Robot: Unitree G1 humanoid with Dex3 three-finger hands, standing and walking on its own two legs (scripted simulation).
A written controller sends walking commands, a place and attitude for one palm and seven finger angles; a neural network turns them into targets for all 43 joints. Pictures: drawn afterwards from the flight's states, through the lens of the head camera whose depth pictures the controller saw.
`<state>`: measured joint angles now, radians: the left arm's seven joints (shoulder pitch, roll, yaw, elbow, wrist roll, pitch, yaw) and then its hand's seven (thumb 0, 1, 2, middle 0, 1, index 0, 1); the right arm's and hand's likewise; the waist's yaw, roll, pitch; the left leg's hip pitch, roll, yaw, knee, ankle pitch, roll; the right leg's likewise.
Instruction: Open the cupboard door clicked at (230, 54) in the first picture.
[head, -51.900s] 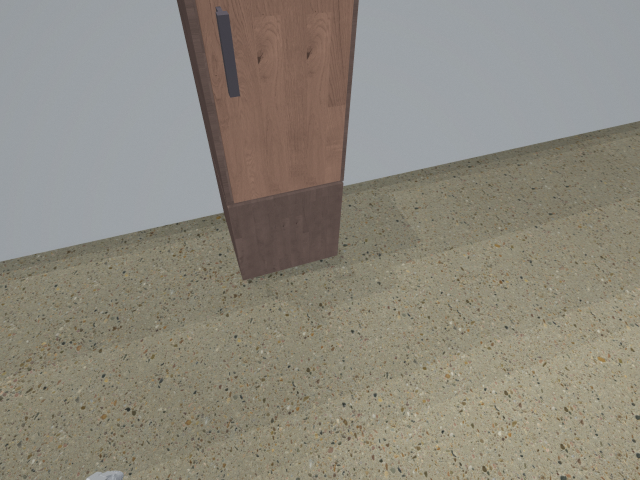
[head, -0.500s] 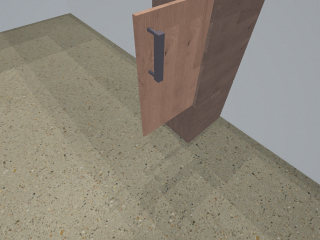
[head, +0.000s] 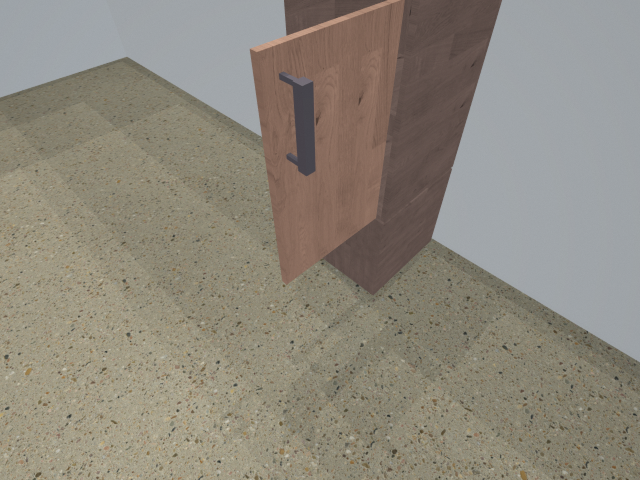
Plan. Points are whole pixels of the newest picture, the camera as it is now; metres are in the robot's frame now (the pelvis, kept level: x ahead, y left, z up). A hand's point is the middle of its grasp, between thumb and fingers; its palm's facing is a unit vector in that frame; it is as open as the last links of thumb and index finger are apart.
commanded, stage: let the arm hang, fingers relaxed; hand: left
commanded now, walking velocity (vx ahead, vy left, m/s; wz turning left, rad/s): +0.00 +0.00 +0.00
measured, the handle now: (296, 125) +0.65 +0.07 +0.11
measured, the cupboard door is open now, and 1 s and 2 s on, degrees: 88 88 88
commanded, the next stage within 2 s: look to check the result in 0.10 s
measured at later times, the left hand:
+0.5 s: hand out of the picture +0.00 +0.17 -0.17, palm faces +0.04 -0.98 -0.22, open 7.4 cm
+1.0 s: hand out of the picture +0.03 +0.17 -0.17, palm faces +0.02 -0.97 -0.23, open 7.4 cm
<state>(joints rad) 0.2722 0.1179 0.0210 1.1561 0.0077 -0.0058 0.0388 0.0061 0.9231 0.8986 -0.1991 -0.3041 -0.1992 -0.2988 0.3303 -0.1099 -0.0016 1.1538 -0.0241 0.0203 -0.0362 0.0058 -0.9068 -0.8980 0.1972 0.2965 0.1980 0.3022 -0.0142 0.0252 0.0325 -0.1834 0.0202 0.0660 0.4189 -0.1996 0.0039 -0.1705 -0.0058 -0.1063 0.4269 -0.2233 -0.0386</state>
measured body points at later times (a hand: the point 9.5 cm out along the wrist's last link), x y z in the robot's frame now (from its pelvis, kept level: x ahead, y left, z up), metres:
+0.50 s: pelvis +0.00 +0.00 +0.00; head +0.02 -0.02 +0.45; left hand +0.00 +0.22 -0.15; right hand +0.00 -0.21 -0.17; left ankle +0.02 +0.12 -0.74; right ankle +0.01 -0.09 -0.74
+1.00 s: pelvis +0.01 -0.01 +0.00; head +0.03 -0.03 +0.45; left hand +0.03 +0.22 -0.15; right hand +0.01 -0.24 -0.16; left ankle +0.02 +0.12 -0.74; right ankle +0.01 -0.09 -0.74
